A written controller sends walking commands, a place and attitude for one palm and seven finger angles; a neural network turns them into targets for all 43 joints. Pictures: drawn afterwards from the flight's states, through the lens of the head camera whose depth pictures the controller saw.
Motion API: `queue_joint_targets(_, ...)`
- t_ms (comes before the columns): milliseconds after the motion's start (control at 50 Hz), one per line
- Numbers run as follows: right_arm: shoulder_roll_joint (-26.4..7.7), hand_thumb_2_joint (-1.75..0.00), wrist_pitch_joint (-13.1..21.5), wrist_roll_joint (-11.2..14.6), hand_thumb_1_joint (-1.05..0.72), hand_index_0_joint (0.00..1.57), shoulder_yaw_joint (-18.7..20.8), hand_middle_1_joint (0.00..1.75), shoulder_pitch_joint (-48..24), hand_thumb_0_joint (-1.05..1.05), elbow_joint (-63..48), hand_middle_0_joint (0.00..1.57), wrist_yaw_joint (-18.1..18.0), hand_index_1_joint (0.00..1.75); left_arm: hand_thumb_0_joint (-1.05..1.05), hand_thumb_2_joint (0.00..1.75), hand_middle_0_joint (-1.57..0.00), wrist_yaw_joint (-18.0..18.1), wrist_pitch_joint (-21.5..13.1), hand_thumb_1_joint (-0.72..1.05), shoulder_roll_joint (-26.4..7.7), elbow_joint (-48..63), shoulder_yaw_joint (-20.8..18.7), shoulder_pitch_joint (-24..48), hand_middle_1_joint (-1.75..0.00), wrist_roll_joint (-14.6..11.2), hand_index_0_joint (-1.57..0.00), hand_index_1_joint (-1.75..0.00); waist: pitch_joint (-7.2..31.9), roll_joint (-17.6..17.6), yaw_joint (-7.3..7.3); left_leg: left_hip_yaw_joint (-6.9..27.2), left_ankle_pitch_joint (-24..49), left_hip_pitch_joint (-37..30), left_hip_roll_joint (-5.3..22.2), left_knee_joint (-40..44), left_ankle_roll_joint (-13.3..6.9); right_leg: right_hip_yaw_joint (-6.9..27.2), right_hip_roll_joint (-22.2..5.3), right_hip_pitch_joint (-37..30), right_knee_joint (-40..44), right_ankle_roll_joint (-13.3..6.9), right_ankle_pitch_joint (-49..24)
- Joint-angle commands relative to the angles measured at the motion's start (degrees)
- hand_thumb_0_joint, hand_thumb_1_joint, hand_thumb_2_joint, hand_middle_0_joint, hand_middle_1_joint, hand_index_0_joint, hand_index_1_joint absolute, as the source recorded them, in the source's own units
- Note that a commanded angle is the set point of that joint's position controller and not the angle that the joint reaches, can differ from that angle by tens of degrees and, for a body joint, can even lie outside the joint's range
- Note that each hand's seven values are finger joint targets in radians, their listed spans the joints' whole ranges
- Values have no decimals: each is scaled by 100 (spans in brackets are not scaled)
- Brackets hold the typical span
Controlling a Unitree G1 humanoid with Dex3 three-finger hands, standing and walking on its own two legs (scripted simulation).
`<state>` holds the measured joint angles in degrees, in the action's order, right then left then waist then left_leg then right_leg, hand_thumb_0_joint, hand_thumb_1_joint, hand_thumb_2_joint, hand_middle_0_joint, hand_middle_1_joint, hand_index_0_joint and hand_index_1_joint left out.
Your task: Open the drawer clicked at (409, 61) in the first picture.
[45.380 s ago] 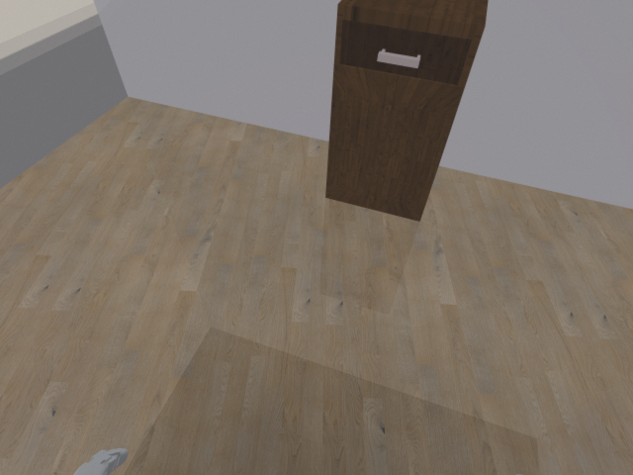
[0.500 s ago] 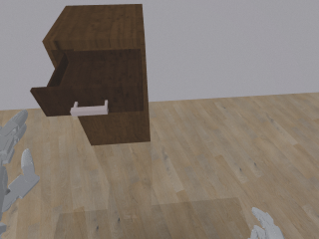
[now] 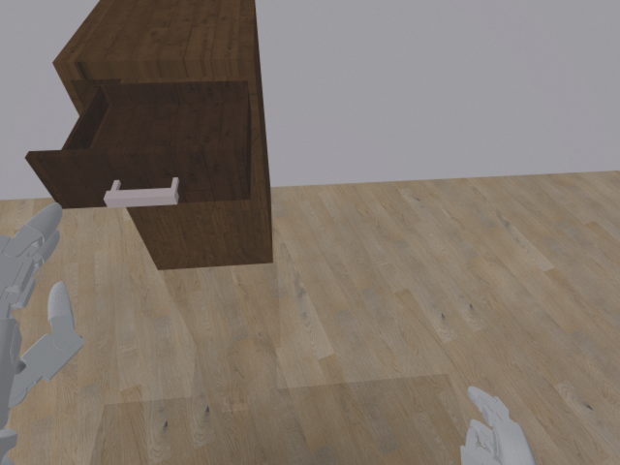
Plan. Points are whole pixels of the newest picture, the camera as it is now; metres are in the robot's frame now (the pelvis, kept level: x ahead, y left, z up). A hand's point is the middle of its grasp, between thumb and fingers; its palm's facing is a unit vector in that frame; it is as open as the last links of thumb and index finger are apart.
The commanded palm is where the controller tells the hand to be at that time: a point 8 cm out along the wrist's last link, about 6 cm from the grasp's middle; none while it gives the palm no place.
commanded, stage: stop stepping back and stand still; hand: left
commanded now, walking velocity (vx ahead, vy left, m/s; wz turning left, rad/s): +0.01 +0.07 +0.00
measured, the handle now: (144, 190) +0.61 +0.36 -0.05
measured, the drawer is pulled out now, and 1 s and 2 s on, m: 0.29 0.29 0.29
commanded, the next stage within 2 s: let the arm hang, fingers relaxed in 0.82 s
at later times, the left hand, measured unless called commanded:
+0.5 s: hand (190, 299) +0.25 +0.13 +0.16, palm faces +0.33 -0.79 -0.52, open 7.4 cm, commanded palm +0.17 +0.19 +0.18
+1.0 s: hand (191, 326) +0.26 +0.15 +0.06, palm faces +0.20 -0.85 -0.50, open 7.4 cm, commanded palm none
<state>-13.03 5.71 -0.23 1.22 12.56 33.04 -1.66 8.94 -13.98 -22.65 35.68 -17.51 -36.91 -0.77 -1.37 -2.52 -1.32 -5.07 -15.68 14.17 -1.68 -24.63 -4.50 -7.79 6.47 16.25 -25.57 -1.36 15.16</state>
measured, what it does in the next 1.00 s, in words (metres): steps to the right: right foot, then left foot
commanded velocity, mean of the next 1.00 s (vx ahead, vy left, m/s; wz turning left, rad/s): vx -0.04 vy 0.04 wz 0.00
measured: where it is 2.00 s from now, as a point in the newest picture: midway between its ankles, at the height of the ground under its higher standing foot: outside the picture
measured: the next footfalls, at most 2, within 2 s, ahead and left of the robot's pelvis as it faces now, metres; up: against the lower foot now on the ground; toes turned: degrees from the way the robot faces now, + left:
right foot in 0.38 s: +0.09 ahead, -0.16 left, +0.00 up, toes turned -2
left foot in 0.70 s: +0.08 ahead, +0.01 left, +0.00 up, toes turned +3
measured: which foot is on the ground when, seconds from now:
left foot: down 0.00-0.38, up 0.40-0.68, down 0.70-1.00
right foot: down 0.00-0.22, up 0.24-0.36, down 0.38-1.00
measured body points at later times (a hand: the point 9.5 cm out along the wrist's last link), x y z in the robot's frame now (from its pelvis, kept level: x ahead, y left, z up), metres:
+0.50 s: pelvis +0.04 -0.09 -0.01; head +0.08 -0.12 +0.44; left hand +0.22 +0.17 +0.19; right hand +0.19 -0.32 -0.13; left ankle +0.03 +0.06 -0.70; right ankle +0.05 -0.16 -0.74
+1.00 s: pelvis +0.06 -0.09 +0.00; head +0.09 -0.10 +0.45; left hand +0.25 +0.20 +0.09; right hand +0.27 -0.32 -0.09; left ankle +0.04 +0.01 -0.74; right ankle +0.05 -0.16 -0.74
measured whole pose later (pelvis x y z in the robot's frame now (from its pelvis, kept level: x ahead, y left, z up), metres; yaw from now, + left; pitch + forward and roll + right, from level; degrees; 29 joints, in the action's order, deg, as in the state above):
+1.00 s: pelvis +0.06 -0.09 +0.00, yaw +1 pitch +3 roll +0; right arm -14.4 3.9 0.7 1.2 5.1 36.5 0.6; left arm 4.3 -8.0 -21.2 10.2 -10.8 -26.2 0.9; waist 0.0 3.0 0.4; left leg -2.4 -16.1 17.1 -0.7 -29.9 -1.5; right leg -4.6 3.1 16.6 -28.1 -4.1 14.9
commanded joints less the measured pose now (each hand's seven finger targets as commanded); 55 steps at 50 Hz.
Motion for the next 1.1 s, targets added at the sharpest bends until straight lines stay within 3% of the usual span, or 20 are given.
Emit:
queue_joint_targets(0, -479, -90, 91, 36, -90, 20, 166, 30, -473, 0, -837, 20, 51, 30, 0, 90, -20, 164, -199, 90, -1039, 928, -1239, -265, -30, -111, -20, -30, 778, 1515, 138, 1439, -1222, 1336, 1202, 530, -396, 1189, -859, -1222, -944, 258, 1093)
queue_joint_targets(80, -609, -90, -112, 91, -90, 20, 229, 30, -521, 0, -949, 20, 4, 30, 0, 90, -20, 85, -69, 90, -752, 378, -1023, -383, -30, -190, -20, -30, -72, -640, -17, 594, -1120, 1776, 114, -2004, 280, 3550, -2484, -520, 2027, -76, 1800)
queue_joint_targets(120, -643, -90, -74, 110, -90, 20, 286, 30, -339, 0, -705, 20, -6, 30, 0, 90, -20, 139, -196, 90, -635, 569, -950, -281, -30, -237, -20, -30, 7, -584, -240, 399, -877, 964, 32, -1731, 381, 2327, -1916, -391, 2080, 1147, -546)
queue_joint_targets(160, -473, -90, -3, 138, -90, 20, 241, 30, -219, 0, -523, 20, -72, 30, 0, 90, -20, 289, -235, 90, -708, 543, -944, -358, -30, -187, -20, -30, 581, -836, -303, -650, -846, -153, -265, -200, 337, 476, -938, -1079, 1156, 3228, -5150)
queue_joint_targets(180, -496, -90, 35, 104, -90, 20, 285, 30, -25, 0, -387, 20, -75, 30, 0, 90, -20, 333, -127, 90, -681, 583, -774, -225, -30, -234, -20, -30, 743, -50, -603, -642, -185, -1082, 249, 967, -93, -151, -379, -647, -1375, 3074, -6631)
queue_joint_targets(200, -617, -90, 133, -92, -90, 20, 202, 30, -538, 0, -585, 20, -143, 30, 0, 90, -20, 412, -161, 90, -685, 837, -710, -82, -30, -177, -20, -30, 698, 2759, -520, 1407, 1382, -801, 1661, 1144, -859, 425, 74, 347, -4862, 1998, -2513)
queue_joint_targets(220, -317, -90, 47, -278, -90, 20, 92, 30, -885, 0, -1096, 20, -134, 30, 0, 90, -20, 418, -132, 90, -1013, 1004, -1028, -513, -30, -50, -20, -30, 904, 2629, 148, 2811, 2758, 690, 2552, 261, -1184, 1938, -432, 114, -5791, 395, 1852)
queue_joint_targets(240, -375, -90, 78, -147, -90, 20, 199, 30, -867, 0, -890, 20, -81, 30, 0, 90, -20, 216, 16, 90, -1132, 1465, -1121, 22, -30, 72, -20, -30, 488, 1196, 342, 1445, 2273, 540, 2149, 366, -730, 1769, -685, 408, -4534, -213, 1803)
queue_joint_targets(260, -687, -90, 149, -88, -90, 20, 375, 30, -1000, 0, -870, 20, -12, 30, 0, 90, -20, 39, -71, 90, -951, 1703, -937, 496, -30, 114, -20, -30, 190, 1302, 353, 1144, 834, 813, 1834, 440, -345, 1567, -661, 527, -3198, -1072, 1691)
queue_joint_targets(280, -673, -90, 186, -2, -90, 20, 345, 30, -525, 0, -750, 20, -48, 30, 0, 90, -20, 57, -26, 90, -951, 880, -1253, -425, -30, -92, -20, -30, 273, 1229, 309, 451, -51, 691, 1530, 308, -95, 1072, -829, 280, -2175, 19, 1504)
queue_joint_targets(320, -423, -90, 168, 105, -90, 20, 145, 30, -497, 0, -707, 20, -158, 30, 0, 90, -20, 180, 119, 90, -963, 905, -1180, -650, -30, -177, -20, -30, 362, 809, 274, 502, -955, 1337, 1009, -418, -27, 536, -650, -982, -637, 364, 540)
queue_joint_targets(340, -392, -90, 192, 102, -90, 20, 153, 30, -507, 0, -686, 20, -173, 30, 0, 90, -20, 162, 92, 90, -1024, 942, -1162, -300, -30, -102, -20, -30, 138, -223, 104, 374, -1203, 1397, 621, -1112, 172, 839, -874, -865, 99, 326, 216)
queue_joint_targets(380, -399, -90, 221, 85, -90, 20, 180, 30, -771, 0, -708, 20, -159, 30, 0, 90, -20, 151, 36, 90, -1219, 820, -1358, 227, -30, -136, -20, -30, 165, -1716, 29, 595, -1310, 1382, 157, -2994, 418, 3345, -2507, 26, 1508, -423, 260)
queue_joint_targets(440, -432, -90, 172, 103, -90, 20, 233, 30, -621, 0, -466, 20, -81, 30, 0, 90, -20, 74, -80, 90, -773, 522, -1066, -51, -30, -128, -20, -30, 308, -543, -79, 760, -644, 1230, 352, -3321, 470, 2922, -2225, -273, 1034, -373, -1128)
queue_joint_targets(620, -407, -90, 49, 90, -90, 20, 93, 30, -692, 0, -867, 20, -165, 30, 0, 90, -20, 208, -312, 90, -838, 984, -942, -252, -30, -95, -20, -30, 831, -8, 120, 368, 283, 461, 225, -270, 312, 1721, -1927, -1848, 313, 120, -4125)
queue_joint_targets(760, -564, -90, -191, 164, -90, 20, 163, 30, -661, 0, -1113, 20, -145, 30, 0, 90, -20, 165, -101, 90, -1079, 1033, -1169, -480, -30, -117, -20, -30, 1297, 421, 100, 368, 2827, -379, 627, -411, 306, 1271, -1420, -1615, -164, 468, -5199)
queue_joint_targets(880, -549, -90, -210, 165, -90, 20, 132, 30, -690, 0, -1155, 20, -157, 30, 0, 90, -20, 118, 52, 90, -904, 1108, -1026, -519, -30, -181, -20, -30, 1259, 456, 88, 607, 2170, -374, 706, -167, 308, 1327, -1160, -1274, 226, 256, -3256)
queue_joint_targets(900, -534, -90, 180, 137, -90, 20, 183, 30, -789, 0, 391, 20, 286, 30, 0, 90, -20, -571, 758, 90, 520, -4016, 1593, 501, -30, 309, -20, -30, 831, 680, -196, 692, 2757, -295, 803, -838, 434, 887, -1454, -272, -336, 7, -2966)
queue_joint_targets(1040, -735, -90, -401, -57, -90, 20, 95, 30, -276, 0, 460, 20, 183, 30, 0, 90, -20, -786, 1338, 90, 189, -5666, 1344, 1724, -30, 302, -20, -30, 723, -913, 59, 1000, 1428, -6, 665, -661, 164, 1488, -1413, -192, -157, -298, -1973)
queue_joint_targets(1080, -704, -90, -517, -87, -90, 20, 69, 30, -261, 0, 651, 20, 144, 30, 0, 90, -20, -763, 1411, 90, 177, -6357, 1374, 1989, -30, 270, -20, -30, 444, -566, 44, 1019, 1075, -101, 606, -414, 167, 1540, -1383, -49, -20, -327, -1478)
